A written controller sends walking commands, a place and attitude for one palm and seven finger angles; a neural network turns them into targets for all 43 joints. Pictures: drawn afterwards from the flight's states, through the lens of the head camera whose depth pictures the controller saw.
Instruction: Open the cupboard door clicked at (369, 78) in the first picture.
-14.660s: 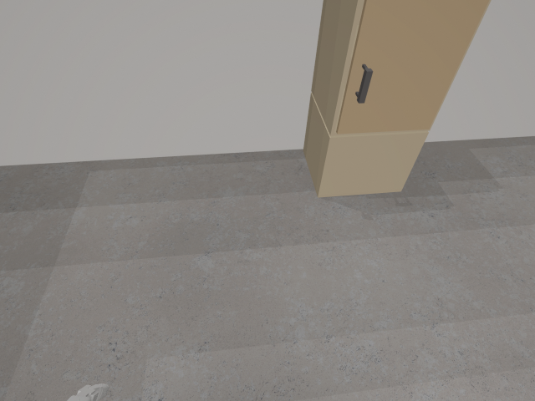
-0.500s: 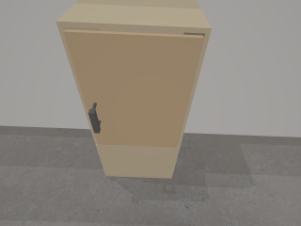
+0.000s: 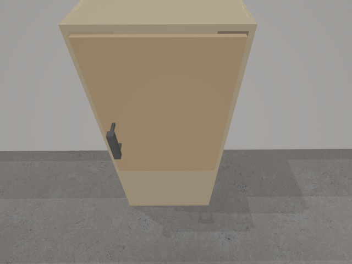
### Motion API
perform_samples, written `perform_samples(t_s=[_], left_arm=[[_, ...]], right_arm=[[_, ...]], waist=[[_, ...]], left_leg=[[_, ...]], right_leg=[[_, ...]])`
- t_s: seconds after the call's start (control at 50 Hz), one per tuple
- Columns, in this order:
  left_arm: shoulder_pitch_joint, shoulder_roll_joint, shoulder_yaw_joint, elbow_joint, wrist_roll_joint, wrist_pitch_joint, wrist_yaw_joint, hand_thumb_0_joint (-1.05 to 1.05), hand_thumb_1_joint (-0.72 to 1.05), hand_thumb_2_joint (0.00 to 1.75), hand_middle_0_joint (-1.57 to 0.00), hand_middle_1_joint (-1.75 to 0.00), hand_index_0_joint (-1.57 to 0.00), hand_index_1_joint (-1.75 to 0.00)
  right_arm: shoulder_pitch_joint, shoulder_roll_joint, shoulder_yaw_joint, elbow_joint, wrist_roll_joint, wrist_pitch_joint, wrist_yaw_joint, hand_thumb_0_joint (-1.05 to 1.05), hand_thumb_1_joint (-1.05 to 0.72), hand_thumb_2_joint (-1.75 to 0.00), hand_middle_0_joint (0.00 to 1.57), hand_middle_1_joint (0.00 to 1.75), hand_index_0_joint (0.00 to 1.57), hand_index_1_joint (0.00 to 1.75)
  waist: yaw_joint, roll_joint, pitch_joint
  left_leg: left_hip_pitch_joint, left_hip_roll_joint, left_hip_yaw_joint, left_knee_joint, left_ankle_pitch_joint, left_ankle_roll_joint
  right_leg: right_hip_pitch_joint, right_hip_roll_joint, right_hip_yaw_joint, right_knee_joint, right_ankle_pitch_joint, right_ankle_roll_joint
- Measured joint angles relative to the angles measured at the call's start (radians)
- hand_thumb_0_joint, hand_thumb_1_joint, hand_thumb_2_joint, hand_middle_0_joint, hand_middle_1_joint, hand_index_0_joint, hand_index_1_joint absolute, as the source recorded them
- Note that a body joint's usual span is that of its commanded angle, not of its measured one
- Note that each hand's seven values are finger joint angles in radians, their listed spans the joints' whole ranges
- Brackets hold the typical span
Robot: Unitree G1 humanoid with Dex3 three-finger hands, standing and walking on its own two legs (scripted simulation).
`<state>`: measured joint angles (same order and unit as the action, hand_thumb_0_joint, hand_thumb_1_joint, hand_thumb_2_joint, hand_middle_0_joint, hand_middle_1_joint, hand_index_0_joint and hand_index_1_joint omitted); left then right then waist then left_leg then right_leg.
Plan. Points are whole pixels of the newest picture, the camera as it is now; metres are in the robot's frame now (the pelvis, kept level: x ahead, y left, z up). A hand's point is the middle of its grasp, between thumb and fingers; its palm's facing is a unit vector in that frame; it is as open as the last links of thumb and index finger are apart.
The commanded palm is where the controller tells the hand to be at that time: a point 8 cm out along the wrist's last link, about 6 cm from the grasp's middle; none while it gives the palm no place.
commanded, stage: look again from close up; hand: left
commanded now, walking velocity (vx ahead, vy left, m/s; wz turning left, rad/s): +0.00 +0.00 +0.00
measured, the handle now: (115, 141) +0.52 +0.23 -0.09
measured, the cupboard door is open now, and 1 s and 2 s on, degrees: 0 0 0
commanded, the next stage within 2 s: raise the hand with hooked fingers in 0.18 s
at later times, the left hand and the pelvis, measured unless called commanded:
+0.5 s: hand (97, 223) +0.21 +0.19 +0.00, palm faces +0.24 -0.97 -0.08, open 7.7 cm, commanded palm +0.12 +0.24 -0.06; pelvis -0.01 -0.01 -0.02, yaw +2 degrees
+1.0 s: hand (105, 232) +0.21 +0.19 -0.07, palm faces -0.05 -1.00 -0.04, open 10.4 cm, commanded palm +0.17 +0.26 -0.06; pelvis -0.03 -0.04 -0.11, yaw +1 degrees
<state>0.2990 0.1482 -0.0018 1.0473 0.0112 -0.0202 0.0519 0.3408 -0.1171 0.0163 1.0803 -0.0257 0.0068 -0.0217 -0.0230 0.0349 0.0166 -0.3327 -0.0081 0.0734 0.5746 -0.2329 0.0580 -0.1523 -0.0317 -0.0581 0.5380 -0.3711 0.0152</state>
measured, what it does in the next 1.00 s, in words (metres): lowers itself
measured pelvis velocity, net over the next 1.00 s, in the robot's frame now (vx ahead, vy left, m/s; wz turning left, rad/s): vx -0.03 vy -0.04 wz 0.02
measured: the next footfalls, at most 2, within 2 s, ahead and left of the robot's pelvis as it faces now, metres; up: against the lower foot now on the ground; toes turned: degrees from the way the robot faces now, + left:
none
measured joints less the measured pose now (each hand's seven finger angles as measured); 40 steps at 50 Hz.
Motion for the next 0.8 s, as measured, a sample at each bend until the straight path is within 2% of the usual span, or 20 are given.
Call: perform_samples(t_s=[0.14,0.3,0.32,0.34,0.38,0.42,0.46,0.52,0.56,0.6,0.64,0.68,0.74,0.8], left_arm=[[-0.014,0.011,-0.001,-0.011,0.001,0.002,-0.001,0.0,0.91,0.9,-0.2,-0.3,-0.2,-0.3],[-0.009,0.019,-0.008,0.009,0.006,0.007,-0.002,0.0,0.91,0.9,-0.2,-0.3,-0.2,-0.3],[0.043,0.017,0.012,-0.153,-0.029,0.075,-0.003,0.01,0.91,0.9,-0.2,-0.3,-0.2,-0.3],[0.104,0.02,0.028,-0.354,-0.054,0.099,0.007,0.01,0.91,0.9,-0.2,-0.3,-0.2,-0.3],[0.175,0.037,0.031,-0.649,-0.086,0.04,0.051,0.02,0.9,0.89,-0.2,-0.3,-0.2,-0.31],[0.162,0.043,0.039,-0.824,-0.128,-0.008,0.067,0.02,0.89,0.89,-0.2,-0.32,-0.2,-0.32],[0.09,0.036,0.064,-0.879,-0.146,-0.103,0.042,0.02,0.86,0.88,-0.21,-0.33,-0.2,-0.34],[-0.002,0.029,0.127,-0.844,-0.189,-0.293,-0.059,0.01,0.81,0.86,-0.21,-0.36,-0.2,-0.37],[-0.028,0.043,0.158,-0.816,-0.223,-0.426,-0.165,0.01,0.77,0.84,-0.21,-0.39,-0.21,-0.39],[-0.034,0.058,0.174,-0.781,-0.25,-0.526,-0.281,0.0,0.73,0.82,-0.21,-0.41,-0.21,-0.42],[-0.017,0.068,0.184,-0.744,-0.267,-0.552,-0.369,0.0,0.69,0.8,-0.22,-0.44,-0.21,-0.45],[0.017,0.073,0.195,-0.726,-0.283,-0.519,-0.414,0.0,0.64,0.78,-0.22,-0.47,-0.22,-0.47],[0.087,0.075,0.221,-0.769,-0.3,-0.486,-0.405,0.01,0.57,0.76,-0.23,-0.51,-0.23,-0.52],[0.136,0.084,0.245,-0.892,-0.313,-0.526,-0.357,0.02,0.5,0.73,-0.23,-0.56,-0.23,-0.56]], right_arm=[[-0.039,-0.034,-0.013,0.002,0.009,-0.016,0.002,0.03,-0.94,-0.89,0.2,0.3,0.2,0.3],[-0.09,-0.056,-0.017,-0.015,0.016,-0.023,0.001,0.01,-0.92,-0.89,0.2,0.3,0.2,0.3],[-0.076,-0.059,-0.018,-0.063,0.028,-0.03,0.002,0.01,-0.92,-0.89,0.2,0.3,0.2,0.3],[-0.056,-0.06,-0.013,-0.112,0.038,-0.074,-0.008,0.01,-0.92,-0.89,0.2,0.3,0.2,0.3],[-0.034,-0.064,-0.011,-0.168,0.053,-0.172,-0.03,0.01,-0.92,-0.89,0.2,0.3,0.2,0.3],[-0.037,-0.076,-0.019,-0.235,0.061,-0.216,-0.032,0.01,-0.91,-0.89,0.2,0.3,0.2,0.3],[-0.063,-0.099,-0.025,-0.296,0.055,-0.235,-0.032,0.01,-0.91,-0.89,0.2,0.3,0.2,0.3],[-0.123,-0.12,-0.035,-0.364,0.039,-0.232,-0.02,0.01,-0.91,-0.89,0.2,0.3,0.2,0.3],[-0.158,-0.118,-0.045,-0.406,0.033,-0.232,-0.007,0.01,-0.91,-0.89,0.2,0.3,0.2,0.3],[-0.18,-0.122,-0.056,-0.455,0.038,-0.233,0.007,0.01,-0.91,-0.89,0.2,0.3,0.2,0.3],[-0.193,-0.134,-0.063,-0.502,0.048,-0.232,0.011,0.01,-0.91,-0.89,0.2,0.3,0.2,0.3],[-0.197,-0.146,-0.068,-0.54,0.053,-0.227,0.005,0.01,-0.91,-0.89,0.2,0.3,0.2,0.3],[-0.192,-0.148,-0.072,-0.567,0.052,-0.229,-0.015,0.01,-0.91,-0.89,0.2,0.3,0.2,0.3],[-0.181,-0.132,-0.063,-0.548,0.042,-0.237,-0.039,0.01,-0.91,-0.89,0.2,0.3,0.2,0.3]], waist=[[0.008,-0.028,0.003],[0.015,-0.053,0.009],[0.009,-0.054,0.008],[0.016,-0.064,0.008],[0.029,-0.079,-0.011],[0.015,-0.075,-0.028],[-0.007,-0.052,-0.049],[-0.012,-0.027,-0.116],[-0.002,-0.046,-0.151],[0.007,-0.065,-0.161],[0.016,-0.074,-0.164],[0.027,-0.078,-0.163],[0.044,-0.072,-0.158],[0.062,-0.06,-0.158]], left_leg=[[0.027,-0.018,0.022,-0.049,0.014,0.01],[0.041,-0.01,0.025,-0.064,0.018,0.007],[0.027,-0.008,0.019,-0.051,0.014,0.005],[0.022,-0.011,0.02,-0.051,0.015,0.002],[0.02,-0.024,0.025,-0.066,0.026,-0.004],[-0.001,-0.04,0.012,-0.05,0.032,-0.003],[-0.069,-0.044,-0.011,0.024,0.013,-0.004],[-0.234,-0.016,-0.021,0.172,-0.035,-0.015],[-0.351,0.004,-0.017,0.279,-0.072,-0.022],[-0.453,0.019,-0.026,0.383,-0.109,-0.03],[-0.541,0.03,-0.042,0.477,-0.142,-0.04],[-0.611,0.039,-0.059,0.555,-0.168,-0.05],[-0.682,0.05,-0.088,0.642,-0.203,-0.062],[-0.726,0.059,-0.117,0.697,-0.229,-0.069]], right_leg=[[0.007,-0.019,0.02,-0.021,0.006,0.014],[0.028,-0.011,0.023,-0.055,0.021,0.016],[0.02,-0.009,0.017,-0.05,0.021,0.014],[-0.002,-0.012,0.017,-0.017,0.017,0.001],[-0.058,-0.023,0.023,0.073,0.007,-0.022],[-0.099,-0.021,0.016,0.099,-0.001,-0.03],[-0.149,-0.016,0.002,0.128,-0.025,-0.025],[-0.305,0.005,-0.007,0.256,-0.053,-0.028],[-0.425,0.019,-0.003,0.366,-0.09,-0.041],[-0.523,0.031,-0.011,0.468,-0.127,-0.059],[-0.602,0.04,-0.026,0.555,-0.164,-0.07],[-0.663,0.047,-0.041,0.624,-0.194,-0.079],[-0.715,0.06,-0.069,0.69,-0.228,-0.092],[-0.741,0.073,-0.095,0.723,-0.249,-0.101]])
